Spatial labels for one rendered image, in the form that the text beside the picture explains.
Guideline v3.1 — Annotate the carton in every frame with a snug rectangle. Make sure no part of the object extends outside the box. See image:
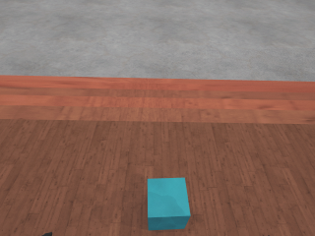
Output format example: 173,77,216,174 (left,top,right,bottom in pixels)
148,177,191,231

